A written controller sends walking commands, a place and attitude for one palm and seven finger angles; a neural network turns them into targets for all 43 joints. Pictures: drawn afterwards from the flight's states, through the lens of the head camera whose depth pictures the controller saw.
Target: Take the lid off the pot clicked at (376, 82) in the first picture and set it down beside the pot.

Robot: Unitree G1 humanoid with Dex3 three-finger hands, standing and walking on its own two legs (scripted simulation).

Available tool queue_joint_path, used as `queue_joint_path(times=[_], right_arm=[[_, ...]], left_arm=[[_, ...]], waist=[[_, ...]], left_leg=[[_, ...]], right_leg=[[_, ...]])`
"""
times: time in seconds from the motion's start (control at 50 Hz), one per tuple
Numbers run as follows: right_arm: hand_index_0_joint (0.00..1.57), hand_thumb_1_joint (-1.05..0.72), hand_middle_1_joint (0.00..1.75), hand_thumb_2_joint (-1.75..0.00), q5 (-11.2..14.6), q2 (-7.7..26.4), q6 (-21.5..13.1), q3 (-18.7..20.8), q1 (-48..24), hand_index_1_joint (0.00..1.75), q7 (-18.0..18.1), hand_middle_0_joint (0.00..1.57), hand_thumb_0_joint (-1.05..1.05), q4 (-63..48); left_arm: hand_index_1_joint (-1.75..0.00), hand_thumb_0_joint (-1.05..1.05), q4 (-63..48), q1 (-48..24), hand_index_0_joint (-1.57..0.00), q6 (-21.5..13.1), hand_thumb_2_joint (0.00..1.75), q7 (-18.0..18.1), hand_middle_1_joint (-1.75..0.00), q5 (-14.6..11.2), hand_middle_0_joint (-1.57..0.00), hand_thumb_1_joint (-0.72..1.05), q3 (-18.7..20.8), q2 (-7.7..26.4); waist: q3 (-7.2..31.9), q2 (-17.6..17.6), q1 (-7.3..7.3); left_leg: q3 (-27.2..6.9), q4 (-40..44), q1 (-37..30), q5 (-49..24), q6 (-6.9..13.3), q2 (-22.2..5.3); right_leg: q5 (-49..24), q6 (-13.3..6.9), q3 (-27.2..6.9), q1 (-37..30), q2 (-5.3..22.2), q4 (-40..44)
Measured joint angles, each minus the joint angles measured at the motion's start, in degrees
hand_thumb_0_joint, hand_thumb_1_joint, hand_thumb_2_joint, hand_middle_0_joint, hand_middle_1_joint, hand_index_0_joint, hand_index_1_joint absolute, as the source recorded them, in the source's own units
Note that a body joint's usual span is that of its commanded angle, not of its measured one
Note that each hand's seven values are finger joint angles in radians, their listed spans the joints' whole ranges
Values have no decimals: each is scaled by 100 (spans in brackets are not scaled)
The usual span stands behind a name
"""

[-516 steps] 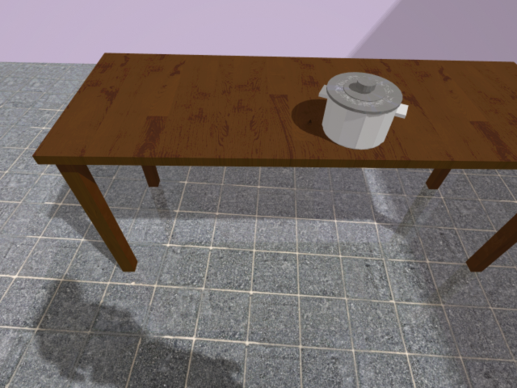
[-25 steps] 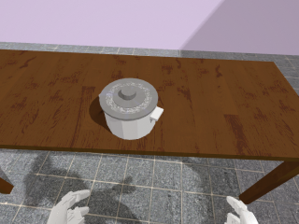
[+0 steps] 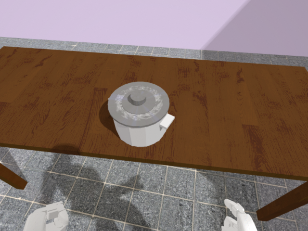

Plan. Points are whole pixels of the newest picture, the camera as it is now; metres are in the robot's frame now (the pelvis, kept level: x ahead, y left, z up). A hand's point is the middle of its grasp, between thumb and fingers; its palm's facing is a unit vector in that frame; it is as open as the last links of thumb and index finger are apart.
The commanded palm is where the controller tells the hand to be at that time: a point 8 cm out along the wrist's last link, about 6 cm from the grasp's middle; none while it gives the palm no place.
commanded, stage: raise the hand higher, near the body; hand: left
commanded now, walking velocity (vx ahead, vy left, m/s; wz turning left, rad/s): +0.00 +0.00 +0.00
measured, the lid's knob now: (138, 97) +0.48 +0.11 +0.06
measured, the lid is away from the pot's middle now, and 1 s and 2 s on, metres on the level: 0.00 0.00 0.00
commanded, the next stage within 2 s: reach forward and open the fingers in 0.68 s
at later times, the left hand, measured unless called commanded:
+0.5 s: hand (53, 204) +0.16 +0.24 +0.04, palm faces +0.25 -0.89 -0.38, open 3.1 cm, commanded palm +0.11 +0.28 +0.08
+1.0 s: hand (33, 189) +0.17 +0.27 +0.08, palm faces -0.05 -0.23 -0.97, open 2.9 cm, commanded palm +0.15 +0.28 +0.14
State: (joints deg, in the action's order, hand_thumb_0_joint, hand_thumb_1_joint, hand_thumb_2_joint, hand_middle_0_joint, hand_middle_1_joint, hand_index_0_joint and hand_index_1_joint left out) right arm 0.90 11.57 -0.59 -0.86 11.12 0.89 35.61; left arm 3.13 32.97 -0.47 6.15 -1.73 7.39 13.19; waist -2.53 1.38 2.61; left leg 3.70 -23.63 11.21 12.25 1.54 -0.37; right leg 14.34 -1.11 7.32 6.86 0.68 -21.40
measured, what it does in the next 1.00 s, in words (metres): stands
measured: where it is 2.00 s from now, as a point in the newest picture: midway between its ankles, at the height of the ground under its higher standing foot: outside the picture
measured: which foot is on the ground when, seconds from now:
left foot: down 0.00-1.00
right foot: down 0.00-1.00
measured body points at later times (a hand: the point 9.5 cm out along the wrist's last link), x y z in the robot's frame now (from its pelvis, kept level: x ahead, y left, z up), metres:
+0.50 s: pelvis +0.01 +0.01 +0.00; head +0.02 +0.01 +0.45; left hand +0.14 +0.29 +0.06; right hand +0.21 -0.21 -0.08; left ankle +0.00 +0.10 -0.74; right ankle -0.03 -0.10 -0.74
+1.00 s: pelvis -0.02 +0.02 -0.01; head +0.01 -0.01 +0.44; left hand +0.17 +0.28 +0.14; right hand +0.18 -0.20 -0.11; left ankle +0.00 +0.10 -0.74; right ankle -0.03 -0.10 -0.74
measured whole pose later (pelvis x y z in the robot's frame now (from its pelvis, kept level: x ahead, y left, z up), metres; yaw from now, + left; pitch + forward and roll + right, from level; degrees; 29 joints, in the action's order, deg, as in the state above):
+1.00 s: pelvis -0.02 +0.02 -0.01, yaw -2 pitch +2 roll -1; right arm 1.0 15.7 6.8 -0.6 8.3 -2.0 29.8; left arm -26.3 31.6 3.8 3.4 37.3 7.5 33.5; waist -0.5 5.4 5.0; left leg 5.6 -29.8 17.9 14.0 2.9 -0.6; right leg 15.3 -0.1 5.3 14.2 1.2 -27.7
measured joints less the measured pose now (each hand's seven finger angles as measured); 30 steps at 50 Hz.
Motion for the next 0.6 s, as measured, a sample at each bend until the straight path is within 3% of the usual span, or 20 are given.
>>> queue_joint_path(times=[0.16, 0.6], right_arm=[[20, -90, 30, -90, 1, 112, -57, 184, 44, 30, 45, 20, 1, 84], [20, -90, 30, -90, -42, 20, -292, 59, -240, 30, 18, 20, 1, -239]], left_arm=[[-149, 1, -641, 405, -129, -137, 90, -86, -149, 28, -129, 90, 18, 121], [-150, 1, -2139, 374, -130, -451, 90, -144, -150, 48, -129, 89, 197, 311]], waist=[[4, 46, -56], [16, 94, 161]], left_leg=[[96, 92, -129, 27, 22, 1], [104, 63, -266, 64, 96, 44]], right_leg=[[-9, 32, -99, -90, -1, 87], [-74, 114, -108, -303, 35, 217]])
